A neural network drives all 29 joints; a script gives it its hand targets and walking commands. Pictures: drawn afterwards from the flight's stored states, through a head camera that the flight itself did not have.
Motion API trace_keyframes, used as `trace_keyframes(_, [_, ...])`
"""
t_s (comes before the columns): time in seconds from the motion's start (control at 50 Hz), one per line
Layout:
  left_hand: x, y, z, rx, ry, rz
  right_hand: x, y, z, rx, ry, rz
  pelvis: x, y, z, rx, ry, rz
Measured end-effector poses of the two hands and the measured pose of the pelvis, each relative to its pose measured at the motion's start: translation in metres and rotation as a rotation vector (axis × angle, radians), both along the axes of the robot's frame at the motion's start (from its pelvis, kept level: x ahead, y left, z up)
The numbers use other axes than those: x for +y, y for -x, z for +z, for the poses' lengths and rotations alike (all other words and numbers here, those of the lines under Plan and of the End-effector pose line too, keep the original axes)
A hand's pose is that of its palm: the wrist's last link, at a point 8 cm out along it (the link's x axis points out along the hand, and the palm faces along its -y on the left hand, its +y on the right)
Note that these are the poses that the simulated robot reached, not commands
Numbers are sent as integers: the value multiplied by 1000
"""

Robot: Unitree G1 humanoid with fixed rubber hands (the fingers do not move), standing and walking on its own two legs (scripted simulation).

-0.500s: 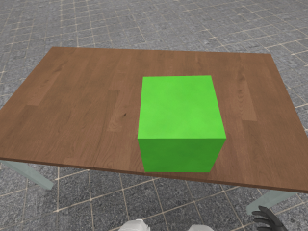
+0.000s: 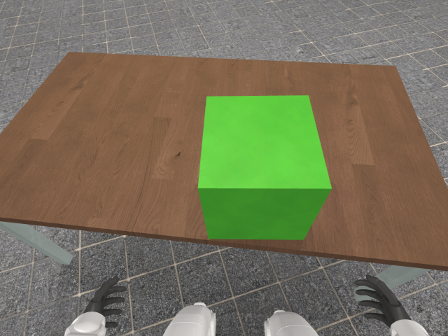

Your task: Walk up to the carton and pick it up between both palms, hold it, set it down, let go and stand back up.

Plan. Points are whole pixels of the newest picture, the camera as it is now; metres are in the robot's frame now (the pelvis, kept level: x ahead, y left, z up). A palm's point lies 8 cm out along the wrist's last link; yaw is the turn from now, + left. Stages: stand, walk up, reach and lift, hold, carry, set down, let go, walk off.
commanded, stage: reach and lift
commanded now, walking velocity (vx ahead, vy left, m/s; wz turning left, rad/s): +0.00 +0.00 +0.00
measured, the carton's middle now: (256, 170) +0.45 -0.05 -0.05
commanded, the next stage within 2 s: none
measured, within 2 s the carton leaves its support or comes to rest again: neither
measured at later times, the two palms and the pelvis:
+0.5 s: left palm (119, 298) +0.18 +0.21 -0.05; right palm (404, 335) +0.13 -0.27 -0.06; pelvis -0.01 -0.03 +0.02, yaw +0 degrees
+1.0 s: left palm (127, 282) +0.20 +0.19 -0.02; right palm (402, 312) +0.16 -0.26 -0.04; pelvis +0.00 -0.05 +0.03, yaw +0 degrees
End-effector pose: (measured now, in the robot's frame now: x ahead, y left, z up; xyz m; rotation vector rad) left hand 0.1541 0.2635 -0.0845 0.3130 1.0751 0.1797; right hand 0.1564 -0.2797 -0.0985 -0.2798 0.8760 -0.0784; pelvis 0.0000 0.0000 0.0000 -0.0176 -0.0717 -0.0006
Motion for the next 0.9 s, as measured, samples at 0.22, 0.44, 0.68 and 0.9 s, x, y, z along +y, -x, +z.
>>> trace_keyframes(0.22, [-33,-20,7,-79,71,-15,-10,20,13,-11,19,7,-9,-2,8,16,-13,0])
trace_keyframes(0.44, [-47,-27,25,-204,69,-55,6,27,30,-111,-34,-10,-25,5,19,19,-34,0])
trace_keyframes(0.68, [-59,-34,44,-352,91,-78,16,16,45,-227,-77,-30,-37,8,26,23,-49,0])
trace_keyframes(0.9, [-68,-43,56,-479,129,-88,14,3,57,-311,-90,-23,-44,1,31,33,-59,0])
